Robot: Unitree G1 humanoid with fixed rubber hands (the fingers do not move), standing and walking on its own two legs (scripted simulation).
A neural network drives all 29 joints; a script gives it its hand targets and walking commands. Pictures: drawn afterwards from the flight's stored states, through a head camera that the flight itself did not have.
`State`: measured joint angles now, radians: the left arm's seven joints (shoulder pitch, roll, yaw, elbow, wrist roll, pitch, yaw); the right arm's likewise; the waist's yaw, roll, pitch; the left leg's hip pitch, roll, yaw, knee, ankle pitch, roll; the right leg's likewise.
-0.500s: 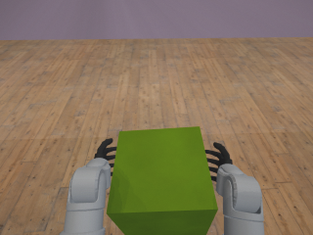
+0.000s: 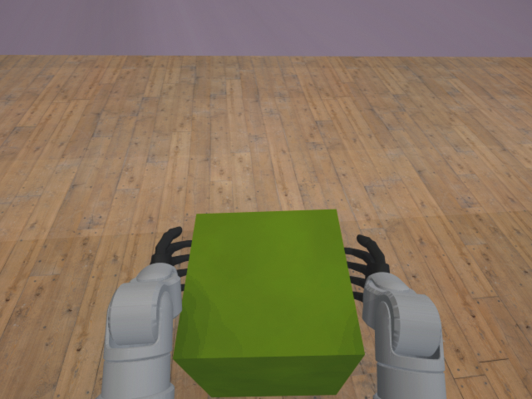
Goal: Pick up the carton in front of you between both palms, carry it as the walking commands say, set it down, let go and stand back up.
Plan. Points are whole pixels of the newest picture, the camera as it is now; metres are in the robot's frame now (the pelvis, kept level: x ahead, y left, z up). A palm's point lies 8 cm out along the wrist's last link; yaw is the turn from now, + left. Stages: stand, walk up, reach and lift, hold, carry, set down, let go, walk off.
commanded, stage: carry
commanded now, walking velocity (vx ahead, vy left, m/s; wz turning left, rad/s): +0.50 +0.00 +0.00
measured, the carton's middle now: (269, 309) +0.28 +0.00 -0.01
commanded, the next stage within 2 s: none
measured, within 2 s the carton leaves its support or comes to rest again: neither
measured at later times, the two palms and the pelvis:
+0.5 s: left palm (210, 148) +0.57 +0.12 +0.07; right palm (350, 155) +0.59 -0.17 +0.06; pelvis +0.30 -0.04 +0.01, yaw +4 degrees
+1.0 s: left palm (213, 111) +0.72 +0.13 +0.07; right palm (336, 121) +0.71 -0.16 +0.06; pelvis +0.44 -0.02 +0.00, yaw +1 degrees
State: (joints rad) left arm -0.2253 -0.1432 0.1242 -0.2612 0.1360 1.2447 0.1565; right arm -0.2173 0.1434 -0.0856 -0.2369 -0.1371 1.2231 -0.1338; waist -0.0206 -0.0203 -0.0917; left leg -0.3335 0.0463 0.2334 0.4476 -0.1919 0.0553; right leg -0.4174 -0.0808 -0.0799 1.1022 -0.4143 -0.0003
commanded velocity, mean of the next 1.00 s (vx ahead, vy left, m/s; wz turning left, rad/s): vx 0.10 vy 0.00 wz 0.00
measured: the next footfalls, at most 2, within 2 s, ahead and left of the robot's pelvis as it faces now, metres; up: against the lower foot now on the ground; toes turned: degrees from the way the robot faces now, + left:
right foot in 0.30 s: +0.38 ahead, -0.13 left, +0.00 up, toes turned -4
left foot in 0.62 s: +0.45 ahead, +0.11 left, +0.00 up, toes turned -16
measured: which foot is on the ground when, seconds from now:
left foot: down 0.00-0.32, up 0.34-0.60, down 0.62-1.00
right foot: up 0.00-0.28, down 0.30-1.00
